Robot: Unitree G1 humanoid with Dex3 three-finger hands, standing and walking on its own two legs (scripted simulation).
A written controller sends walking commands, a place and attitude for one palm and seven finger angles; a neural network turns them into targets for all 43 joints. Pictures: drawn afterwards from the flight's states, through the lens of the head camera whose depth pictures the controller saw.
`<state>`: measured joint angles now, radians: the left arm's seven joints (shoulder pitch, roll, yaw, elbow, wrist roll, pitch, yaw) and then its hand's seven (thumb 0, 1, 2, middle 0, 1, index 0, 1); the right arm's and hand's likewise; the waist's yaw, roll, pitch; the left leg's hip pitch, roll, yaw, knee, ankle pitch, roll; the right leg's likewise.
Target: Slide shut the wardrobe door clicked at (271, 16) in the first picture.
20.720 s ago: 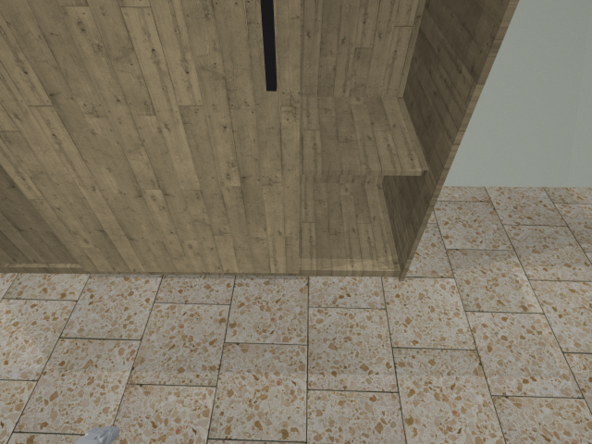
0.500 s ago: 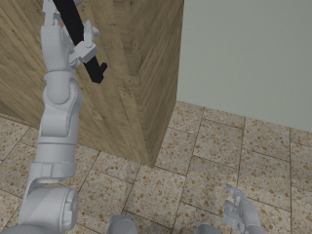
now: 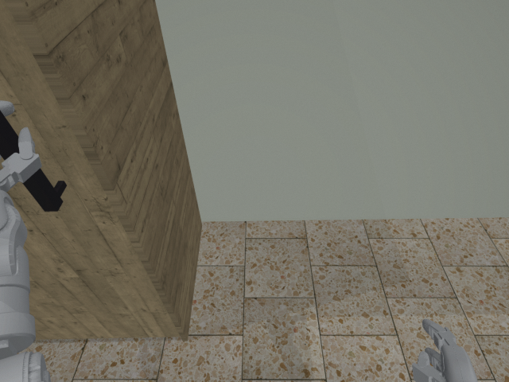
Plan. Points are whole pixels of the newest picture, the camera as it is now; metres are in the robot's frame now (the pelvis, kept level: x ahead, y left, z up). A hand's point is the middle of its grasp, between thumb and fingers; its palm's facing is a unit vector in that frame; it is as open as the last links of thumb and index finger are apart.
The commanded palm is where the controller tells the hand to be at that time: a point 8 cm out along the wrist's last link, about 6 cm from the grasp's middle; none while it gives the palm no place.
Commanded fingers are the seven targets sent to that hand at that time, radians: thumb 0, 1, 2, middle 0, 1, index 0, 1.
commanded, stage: stop walking and hold the door there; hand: left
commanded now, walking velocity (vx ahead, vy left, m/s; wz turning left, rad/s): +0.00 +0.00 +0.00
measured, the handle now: (4, 119) +0.40 +0.35 +0.24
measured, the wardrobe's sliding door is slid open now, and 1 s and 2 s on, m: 0.00 0.00 0.00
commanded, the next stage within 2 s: none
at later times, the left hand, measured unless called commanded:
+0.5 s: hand (26, 157) +0.37 +0.32 +0.20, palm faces +0.49 -0.84 -0.20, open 6.6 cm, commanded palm +0.32 +0.35 +0.19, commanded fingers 0.00 0.90 0.90 -0.45 -1.40 -0.45 -1.40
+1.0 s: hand (26, 158) +0.37 +0.32 +0.20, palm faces +0.50 -0.84 -0.23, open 6.7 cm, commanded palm +0.32 +0.36 +0.19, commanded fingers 0.00 0.90 0.90 -0.45 -1.40 -0.45 -1.40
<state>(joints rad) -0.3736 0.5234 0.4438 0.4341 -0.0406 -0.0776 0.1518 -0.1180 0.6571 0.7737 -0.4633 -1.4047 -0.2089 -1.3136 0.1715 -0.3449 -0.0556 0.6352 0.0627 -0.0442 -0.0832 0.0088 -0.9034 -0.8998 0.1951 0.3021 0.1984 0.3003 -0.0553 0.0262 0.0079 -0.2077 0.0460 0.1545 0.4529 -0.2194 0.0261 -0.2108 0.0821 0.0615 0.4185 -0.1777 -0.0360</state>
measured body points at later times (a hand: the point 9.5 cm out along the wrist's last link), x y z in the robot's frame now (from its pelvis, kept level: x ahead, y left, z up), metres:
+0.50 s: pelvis +0.00 +0.03 +0.00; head -0.01 +0.03 +0.45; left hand +0.34 +0.36 +0.21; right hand +0.12 -0.22 -0.11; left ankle +0.02 +0.10 -0.74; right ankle +0.03 -0.09 -0.74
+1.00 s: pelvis +0.00 +0.04 +0.00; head +0.01 +0.03 +0.45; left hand +0.34 +0.36 +0.21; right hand +0.16 -0.22 -0.10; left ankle +0.02 +0.10 -0.74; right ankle +0.03 -0.09 -0.74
